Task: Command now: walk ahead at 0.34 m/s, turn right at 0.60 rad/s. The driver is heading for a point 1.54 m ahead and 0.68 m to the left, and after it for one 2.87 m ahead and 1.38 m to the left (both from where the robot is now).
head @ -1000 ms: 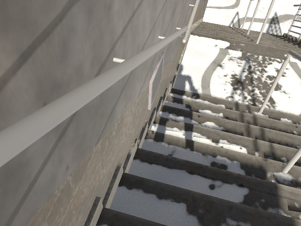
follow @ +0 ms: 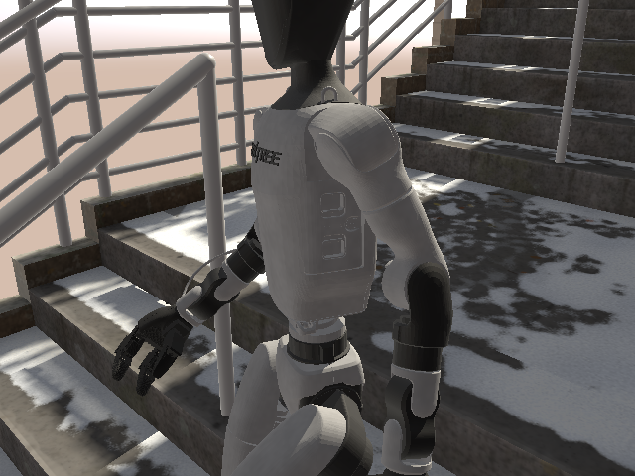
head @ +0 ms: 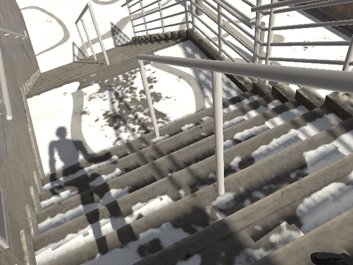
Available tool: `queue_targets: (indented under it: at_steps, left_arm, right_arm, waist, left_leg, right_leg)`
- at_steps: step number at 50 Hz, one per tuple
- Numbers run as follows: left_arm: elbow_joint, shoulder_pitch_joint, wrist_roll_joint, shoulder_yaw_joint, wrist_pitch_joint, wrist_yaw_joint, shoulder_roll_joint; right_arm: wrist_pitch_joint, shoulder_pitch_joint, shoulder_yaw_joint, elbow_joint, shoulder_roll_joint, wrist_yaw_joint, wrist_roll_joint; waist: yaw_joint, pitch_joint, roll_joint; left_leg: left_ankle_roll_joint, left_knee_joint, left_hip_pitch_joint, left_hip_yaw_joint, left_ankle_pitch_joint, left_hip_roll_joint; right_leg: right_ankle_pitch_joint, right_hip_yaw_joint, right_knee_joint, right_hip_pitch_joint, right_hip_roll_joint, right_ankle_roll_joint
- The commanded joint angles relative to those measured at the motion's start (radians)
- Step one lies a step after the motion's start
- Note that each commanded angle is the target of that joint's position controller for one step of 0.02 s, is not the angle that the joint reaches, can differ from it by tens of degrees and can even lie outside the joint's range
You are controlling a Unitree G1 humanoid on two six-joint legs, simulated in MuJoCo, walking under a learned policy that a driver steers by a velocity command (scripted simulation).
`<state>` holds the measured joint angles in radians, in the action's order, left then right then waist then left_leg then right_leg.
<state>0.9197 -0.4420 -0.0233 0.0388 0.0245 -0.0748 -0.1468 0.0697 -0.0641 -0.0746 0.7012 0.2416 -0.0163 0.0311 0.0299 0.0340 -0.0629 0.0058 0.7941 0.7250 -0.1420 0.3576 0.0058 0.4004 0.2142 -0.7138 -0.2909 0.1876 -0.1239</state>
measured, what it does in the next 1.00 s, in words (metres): goes down, turning left: left foot 0.16 m lower, then right foot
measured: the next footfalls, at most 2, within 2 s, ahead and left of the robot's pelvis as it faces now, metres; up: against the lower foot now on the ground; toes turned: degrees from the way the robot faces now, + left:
left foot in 0.24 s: +0.25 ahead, +0.11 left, -0.16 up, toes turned -6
right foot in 0.70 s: +0.42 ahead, -0.16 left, -0.17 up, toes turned +19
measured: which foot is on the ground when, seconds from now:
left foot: up 0.00-0.22, down 0.24-0.70, up 0.72-1.00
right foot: down 0.00-0.26, up 0.28-0.68, down 0.70-1.00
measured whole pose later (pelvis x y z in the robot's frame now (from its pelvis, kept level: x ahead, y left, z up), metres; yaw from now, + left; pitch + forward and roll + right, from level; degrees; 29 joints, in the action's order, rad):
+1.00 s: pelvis +0.29 -0.10 -0.15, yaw +24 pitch -1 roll +2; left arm 0.76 -0.40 0.03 -0.03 -0.05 -0.06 -0.26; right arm -0.15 -0.15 -0.05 0.51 0.30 -0.07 0.00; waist 0.03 -0.04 -0.05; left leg 0.14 2.04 1.01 -0.11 -0.24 -0.17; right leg 0.23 -0.08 -0.58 -0.33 -0.04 -0.05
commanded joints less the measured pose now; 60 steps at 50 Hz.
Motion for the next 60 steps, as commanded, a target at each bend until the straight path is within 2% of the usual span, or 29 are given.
queue_targets:
  at_steps: [1,3,6,9,11,12,13,14,15,17,18,20,22,24,26,29,32,34,35,36,37,38,39,41,44,47,49,55,60]
  left_arm:
    - [-0.071,-0.019,-0.009,0.020,-0.011,-0.045,-0.123]
    - [-0.099,0.027,-0.003,0.007,-0.023,-0.060,-0.108]
    - [-0.076,-0.069,-0.005,-0.007,-0.033,-0.066,-0.057]
    - [-0.096,-0.081,0.004,-0.008,-0.033,-0.065,-0.059]
    - [-0.116,-0.044,0.011,-0.013,-0.037,-0.051,-0.066]
    - [-0.134,0.037,0.013,-0.010,-0.031,-0.031,-0.093]
    - [-0.155,0.118,0.032,0.007,-0.011,-0.001,-0.128]
    - [-0.130,-0.012,0.025,0.008,0.015,0.033,-0.149]
    - [-0.180,0.008,0.003,-0.013,0.033,0.050,-0.137]
    - [-0.269,0.235,-0.005,-0.033,0.032,0.055,-0.059]
    - [-0.341,0.254,-0.021,-0.049,0.002,0.032,-0.027]
    - [-0.371,0.364,-0.001,-0.041,-0.051,-0.010,-0.073]
    - [-0.416,0.365,0.017,-0.031,-0.043,-0.036,-0.080]
    - [-0.445,0.397,0.020,-0.035,-0.034,-0.043,-0.053]
    - [-0.520,0.495,0.030,-0.067,-0.031,-0.016,0.041]
    - [-0.570,0.619,0.052,-0.074,-0.027,0.039,0.005]
    - [-0.532,0.433,-0.009,-0.004,-0.036,0.049,-0.065]
    - [-0.460,0.322,0.006,0.049,-0.024,0.039,-0.183]
    - [-0.412,0.236,0.035,0.056,-0.006,0.041,-0.213]
    - [-0.389,0.117,0.072,0.053,0.002,0.059,-0.241]
    - [-0.337,0.031,0.063,0.067,-0.003,0.081,-0.254]
    - [-0.322,0.067,0.050,0.049,0.013,0.103,-0.211]
    - [-0.309,0.094,0.028,0.032,0.021,0.107,-0.160]
    - [-0.324,0.213,0.027,0.007,-0.002,0.089,-0.149]
    - [-0.295,0.243,0.069,-0.025,-0.023,0.051,-0.183]
    - [-0.276,0.223,0.060,-0.059,-0.052,0.025,-0.184]
    - [-0.273,0.180,0.057,-0.069,-0.063,0.001,-0.193]
    - [-0.262,-0.005,0.061,-0.046,-0.067,-0.061,-0.254]
    - [-0.278,0.032,0.063,0.003,-0.073,-0.079,-0.279]
  right_arm:
    - [0.014,0.126,-0.007,-0.128,0.013,0.022,0.009]
    - [-0.004,0.070,-0.003,-0.116,0.027,0.020,-0.002]
    - [0.006,0.050,0.015,-0.081,0.030,0.040,-0.032]
    - [0.030,-0.058,0.005,-0.044,0.039,0.063,-0.059]
    - [0.039,-0.181,0.004,0.026,0.031,0.082,-0.049]
    - [0.044,-0.327,0.006,0.078,0.016,0.086,-0.031]
    - [0.031,-0.612,-0.011,0.167,0.069,0.087,-0.016]
    - [-0.001,-0.668,0.002,0.207,0.069,0.084,-0.029]
    - [-0.032,-0.662,-0.001,0.198,0.091,0.071,-0.025]
    - [-0.088,-0.545,0.008,0.164,0.125,0.014,-0.025]
    - [-0.106,-0.357,0.000,0.128,0.185,-0.019,-0.019]
    - [-0.118,-0.166,0.040,0.039,0.143,-0.021,0.041]
    - [-0.090,-0.210,0.042,0.019,0.171,-0.018,-0.003]
    - [-0.082,-0.383,0.062,0.068,0.078,-0.051,-0.054]
    - [-0.095,-0.499,0.064,0.087,0.043,-0.090,-0.049]
    - [-0.149,-0.395,0.037,-0.002,0.044,-0.137,-0.055]
    - [-0.154,-0.328,-0.017,-0.045,0.198,-0.089,-0.084]
    - [-0.128,-0.279,-0.005,-0.077,0.134,-0.063,-0.092]
    - [-0.121,-0.326,0.017,-0.076,0.049,-0.040,-0.047]
    - [-0.118,-0.429,0.039,-0.083,-0.058,-0.020,-0.001]
    - [-0.118,-0.420,0.030,-0.151,-0.031,-0.020,-0.067]
    - [-0.124,-0.341,0.002,-0.152,0.050,-0.039,-0.063]
    - [-0.154,-0.241,-0.008,-0.159,0.091,-0.061,-0.023]
    - [-0.193,-0.193,-0.019,-0.176,0.124,-0.078,-0.010]
    - [-0.212,-0.213,0.009,-0.183,0.052,-0.059,-0.010]
    - [-0.217,-0.184,0.027,-0.230,0.045,-0.050,-0.045]
    - [-0.219,-0.126,0.037,-0.266,0.050,-0.049,-0.037]
    - [-0.190,0.006,0.051,-0.341,0.047,-0.048,-0.034]
    - [-0.167,0.115,0.080,-0.370,0.005,-0.008,-0.029]
  waist:
    - [-0.025,-0.015,0.163]
    - [-0.067,-0.004,0.217]
    - [-0.005,-0.100,0.095]
    - [0.031,-0.120,0.098]
    - [0.007,-0.090,0.052]
    - [-0.056,-0.058,0.005]
    - [-0.181,0.073,-0.160]
    - [-0.185,0.306,-0.337]
    - [-0.199,0.398,-0.174]
    - [-0.168,0.242,0.190]
    - [-0.038,0.185,0.137]
    - [0.014,-0.043,0.198]
    - [-0.008,-0.044,0.104]
    - [-0.060,-0.013,0.024]
    - [-0.083,0.039,-0.038]
    - [-0.098,-0.001,0.004]
    - [-0.002,0.055,-0.176]
    - [0.059,0.012,-0.150]
    - [0.035,0.067,-0.087]
    - [0.000,0.203,0.149]
    - [0.015,0.249,0.378]
    - [0.012,0.080,0.367]
    - [0.027,-0.057,0.353]
    - [-0.027,-0.129,0.311]
    - [-0.096,-0.048,0.215]
    - [-0.103,-0.015,0.156]
    - [-0.078,-0.009,0.133]
    - [0.024,0.018,0.157]
    - [0.047,-0.014,0.188]
  left_leg:
    - [-0.016,-0.156,-0.218,0.042,0.178,-0.094]
    - [0.004,-0.164,-0.261,0.012,0.137,-0.075]
    - [0.031,-0.346,-0.088,-0.026,0.141,-0.012]
    - [0.027,-0.468,-0.186,-0.039,0.104,0.000]
    - [0.003,-0.527,-0.300,0.025,0.083,0.000]
    - [-0.044,-0.588,-0.525,0.059,0.228,0.029]
    - [-0.180,-0.417,-0.986,-0.050,0.655,0.155]
    - [-0.424,-0.160,-1.496,-0.283,0.977,0.336]
    - [-0.471,-0.128,-1.600,-0.336,0.964,0.396]
    - [-0.400,-0.249,-1.241,-0.259,0.704,0.353]
    - [-0.412,-0.336,-0.954,-0.414,0.204,0.377]
    - [-0.363,-0.500,-0.290,-0.359,0.081,0.270]
    - [-0.283,-0.472,-0.306,-0.311,0.186,0.173]
    - [-0.253,-0.355,-0.509,-0.269,0.132,0.098]
    - [-0.274,-0.293,-0.699,-0.344,0.033,0.107]
    - [-0.223,-0.339,-0.416,-0.234,-0.277,0.013]
    - [-0.175,-0.468,-0.315,-0.357,-0.470,0.078]
    - [-0.099,-0.376,-0.402,-0.375,-0.573,0.033]
    - [-0.073,-0.204,-0.357,-0.307,-0.719,-0.011]
    - [-0.030,0.101,-0.121,-0.262,-1.118,-0.130]
    - [0.026,0.324,0.050,-0.229,-1.211,-0.189]
    - [0.064,0.503,0.197,-0.195,-1.128,-0.160]
    - [0.055,0.622,0.306,-0.103,-1.049,-0.145]
    - [0.042,0.809,0.269,-0.046,-0.873,-0.126]
    - [0.066,1.165,0.213,0.000,-0.710,-0.175]
    - [0.137,1.330,0.250,0.023,-0.608,-0.169]
    - [0.156,1.330,0.283,0.028,-0.534,-0.158]
    - [0.170,1.242,0.396,0.017,-0.574,-0.103]
    - [0.107,0.603,0.234,0.062,-0.562,0.041]
  right_leg:
    - [-0.519,0.210,0.078,-0.142,-0.127,0.008]
    - [-0.521,0.219,0.014,-0.129,-0.127,0.007]
    - [-0.440,0.244,-0.139,0.050,-0.134,-0.023]
    - [-0.581,0.232,-0.269,0.060,-0.152,-0.038]
    - [-0.750,0.190,-0.441,0.026,-0.166,-0.012]
    - [-0.722,0.094,-0.592,-0.124,-0.154,0.026]
    - [-0.423,-0.038,-1.062,-0.481,-0.061,0.140]
    - [0.588,-0.125,-1.532,-0.868,0.041,0.261]
    - [0.611,-0.086,-1.649,-1.071,-0.064,0.264]
    - [0.459,-0.144,-1.633,-1.078,-0.118,0.234]
    - [0.320,-0.059,-1.410,-0.964,-0.187,0.230]
    - [0.114,-0.188,-1.446,-0.643,-0.149,0.231]
    - [0.007,-0.190,-1.433,-0.640,-0.142,0.245]
    - [-0.124,-0.180,-1.268,-0.793,-0.150,0.242]
    - [-0.136,-0.134,-1.206,-0.946,-0.172,0.245]
    - [-0.471,-0.181,-0.410,-0.514,-0.170,0.246]
    - [-0.294,-0.153,-0.045,0.053,-0.131,0.210]
    - [-0.378,-0.105,0.248,0.148,-0.189,0.167]
    - [-0.442,-0.075,0.243,0.302,-0.300,0.128]
    - [-0.968,0.095,0.049,0.579,-0.529,0.032]
    - [-0.696,0.465,0.277,0.547,-0.683,-0.099]
    - [-0.330,0.549,0.371,0.419,-0.619,-0.134]
    - [-0.107,0.387,0.375,0.322,-0.546,-0.113]
    - [-0.086,0.199,0.382,0.074,-0.473,-0.067]
    - [-0.346,0.042,0.369,-0.089,-0.442,-0.063]
    - [-0.387,-0.065,0.355,-0.087,-0.439,-0.063]
    - [-0.340,-0.084,0.345,-0.054,-0.444,-0.065]
    - [-0.320,-0.048,0.276,0.190,-0.513,-0.132]
    - [-0.117,-0.073,0.314,0.170,-0.537,-0.097]
Over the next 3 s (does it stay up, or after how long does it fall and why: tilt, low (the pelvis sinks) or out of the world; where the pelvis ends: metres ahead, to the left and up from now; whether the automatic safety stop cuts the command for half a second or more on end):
stays up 1.01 0.32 -0.53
